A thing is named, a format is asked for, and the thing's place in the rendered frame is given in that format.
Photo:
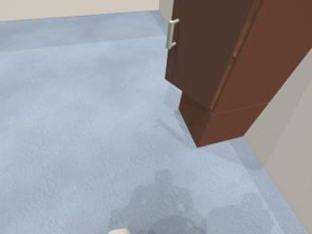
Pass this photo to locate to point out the handle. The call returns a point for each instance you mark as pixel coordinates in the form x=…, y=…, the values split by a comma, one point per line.
x=170, y=33

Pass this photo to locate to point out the cupboard door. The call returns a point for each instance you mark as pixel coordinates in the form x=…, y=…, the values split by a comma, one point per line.
x=206, y=38

